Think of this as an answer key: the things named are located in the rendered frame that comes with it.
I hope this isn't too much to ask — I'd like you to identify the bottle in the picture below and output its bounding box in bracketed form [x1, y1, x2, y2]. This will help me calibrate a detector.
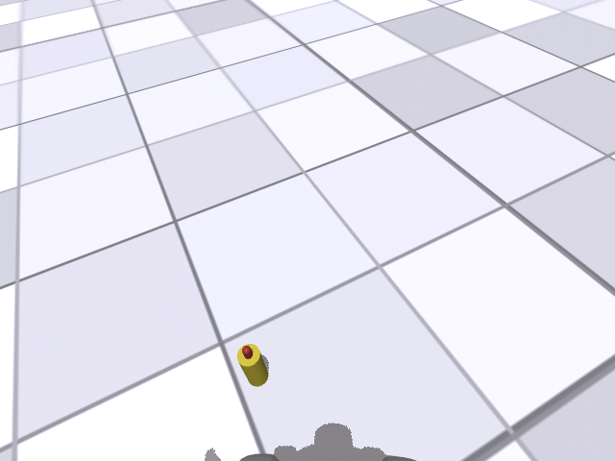
[237, 344, 268, 387]

